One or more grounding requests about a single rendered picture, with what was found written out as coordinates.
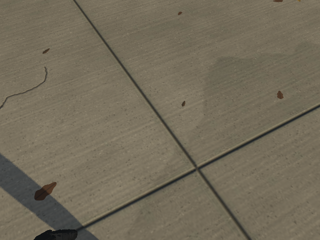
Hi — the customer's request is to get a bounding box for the robot left hand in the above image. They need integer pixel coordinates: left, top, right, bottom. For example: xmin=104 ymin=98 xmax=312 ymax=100
xmin=34 ymin=229 xmax=78 ymax=240

